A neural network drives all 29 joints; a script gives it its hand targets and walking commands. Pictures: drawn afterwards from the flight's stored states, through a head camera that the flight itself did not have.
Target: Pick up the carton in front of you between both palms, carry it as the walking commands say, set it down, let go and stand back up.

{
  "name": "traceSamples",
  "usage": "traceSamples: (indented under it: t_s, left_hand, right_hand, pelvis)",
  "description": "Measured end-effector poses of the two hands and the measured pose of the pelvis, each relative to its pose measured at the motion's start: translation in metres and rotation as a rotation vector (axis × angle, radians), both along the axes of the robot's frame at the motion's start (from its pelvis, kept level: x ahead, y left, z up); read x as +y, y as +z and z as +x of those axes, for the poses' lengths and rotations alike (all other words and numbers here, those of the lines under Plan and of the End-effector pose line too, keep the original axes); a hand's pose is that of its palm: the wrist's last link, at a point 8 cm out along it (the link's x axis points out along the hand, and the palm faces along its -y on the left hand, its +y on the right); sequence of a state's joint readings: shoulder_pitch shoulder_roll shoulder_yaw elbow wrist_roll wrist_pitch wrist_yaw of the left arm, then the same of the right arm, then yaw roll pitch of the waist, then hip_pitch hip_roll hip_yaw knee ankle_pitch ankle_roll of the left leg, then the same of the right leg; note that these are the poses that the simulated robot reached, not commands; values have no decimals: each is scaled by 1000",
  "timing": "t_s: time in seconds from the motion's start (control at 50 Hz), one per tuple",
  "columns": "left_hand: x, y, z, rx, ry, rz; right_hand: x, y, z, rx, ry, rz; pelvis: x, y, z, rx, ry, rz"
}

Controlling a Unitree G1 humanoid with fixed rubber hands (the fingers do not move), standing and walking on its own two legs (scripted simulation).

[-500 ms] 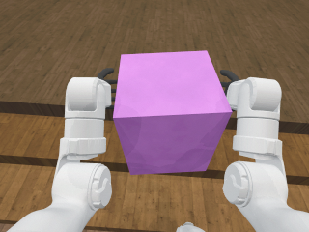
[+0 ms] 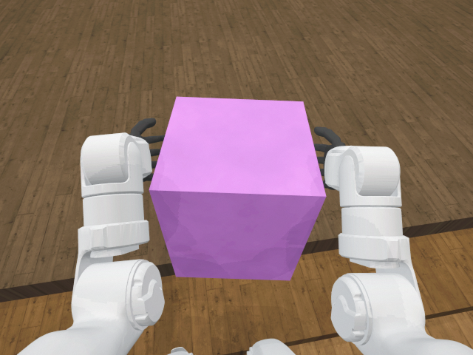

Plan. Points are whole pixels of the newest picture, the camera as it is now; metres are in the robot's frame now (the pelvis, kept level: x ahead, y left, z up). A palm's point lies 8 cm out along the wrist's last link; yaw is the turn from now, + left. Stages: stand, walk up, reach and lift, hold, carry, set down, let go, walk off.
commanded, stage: carry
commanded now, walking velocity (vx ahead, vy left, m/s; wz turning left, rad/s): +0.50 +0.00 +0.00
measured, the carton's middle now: (236, 193) +0.38 -0.04 +0.06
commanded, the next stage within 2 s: none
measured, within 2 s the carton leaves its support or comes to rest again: neither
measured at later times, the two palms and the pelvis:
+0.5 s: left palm (125, 7) +0.65 +0.12 +0.27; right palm out of the picture +0.69 -0.18 +0.27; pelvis +0.29 -0.07 +0.12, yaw +0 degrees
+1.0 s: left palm out of the picture +0.98 +0.13 +0.36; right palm out of the picture +0.94 -0.16 +0.36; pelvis +0.59 +0.02 +0.22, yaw -1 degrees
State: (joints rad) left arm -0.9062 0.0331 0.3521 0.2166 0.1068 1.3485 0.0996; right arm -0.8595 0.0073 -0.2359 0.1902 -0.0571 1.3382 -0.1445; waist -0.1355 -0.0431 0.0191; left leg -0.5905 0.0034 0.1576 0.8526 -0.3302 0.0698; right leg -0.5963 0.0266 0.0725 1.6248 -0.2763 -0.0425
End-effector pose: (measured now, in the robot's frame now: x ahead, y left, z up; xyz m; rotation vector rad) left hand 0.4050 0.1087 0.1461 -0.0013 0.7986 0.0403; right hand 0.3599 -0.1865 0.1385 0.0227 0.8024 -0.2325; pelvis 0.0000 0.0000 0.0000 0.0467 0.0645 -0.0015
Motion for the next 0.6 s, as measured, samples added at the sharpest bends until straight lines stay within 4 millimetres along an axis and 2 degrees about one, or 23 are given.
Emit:
traceSamples:
  t_s: [0.04,0.1,0.18,0.24,0.34,0.4,0.48,0.54,0.6]
  left_hand:
    - [-7,12,19,-4,-14,4]
    - [-11,39,52,-56,-21,-6]
    - [-12,76,99,-146,-8,-23]
    - [-12,96,136,-168,10,-22]
    - [-5,112,195,-132,77,25]
    - [5,110,215,-71,141,74]
    - [12,114,233,6,179,88]
    - [11,137,262,-15,188,72]
    - [8,168,300,-83,182,64]
  right_hand:
    - [-5,12,13,-1,-27,-1]
    - [-9,40,45,-54,-43,-1]
    - [-12,82,98,-143,-28,-21]
    - [-13,105,144,-163,2,-35]
    - [-8,124,234,-126,92,-19]
    - [2,122,285,-68,165,18]
    - [11,128,322,6,187,52]
    - [10,149,349,-15,184,53]
    - [6,178,380,-84,173,53]
  pelvis:
    - [3,16,19,-2,-10,-12]
    - [4,33,49,-3,-19,-31]
    - [-6,43,98,3,-11,-34]
    - [-19,50,142,1,-3,-48]
    - [-50,61,221,16,-1,-86]
    - [-64,77,251,-5,-10,-99]
    - [-70,113,284,-22,0,-92]
    - [-72,134,310,-26,14,-73]
    - [-69,147,341,-17,19,-64]
